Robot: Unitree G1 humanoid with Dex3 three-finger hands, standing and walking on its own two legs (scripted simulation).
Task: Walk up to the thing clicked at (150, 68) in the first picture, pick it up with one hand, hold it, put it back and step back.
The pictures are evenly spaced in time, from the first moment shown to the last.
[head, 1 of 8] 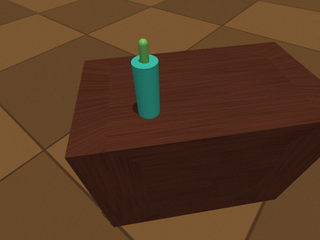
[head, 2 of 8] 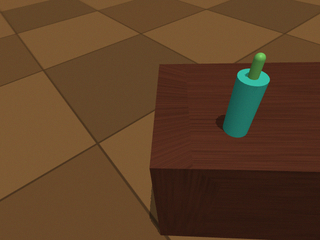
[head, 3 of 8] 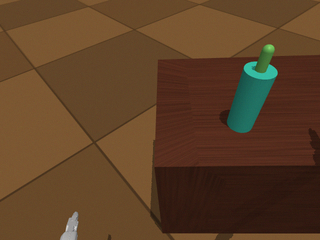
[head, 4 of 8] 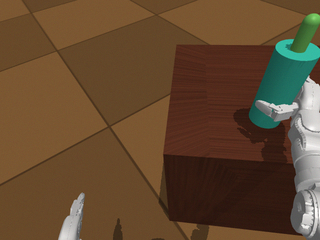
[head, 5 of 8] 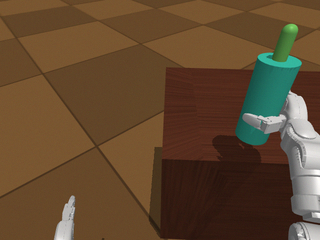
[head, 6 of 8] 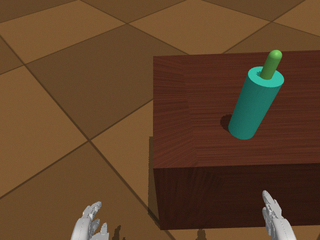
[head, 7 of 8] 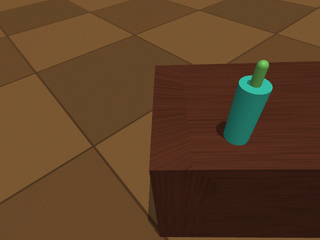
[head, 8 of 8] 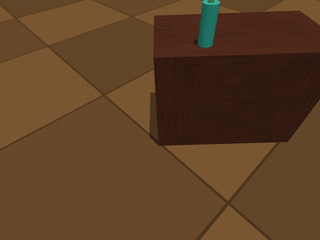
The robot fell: no
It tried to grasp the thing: yes
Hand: right
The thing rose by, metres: 0.21
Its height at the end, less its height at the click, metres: +0.00
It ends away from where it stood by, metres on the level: 0.03
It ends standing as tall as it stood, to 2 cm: yes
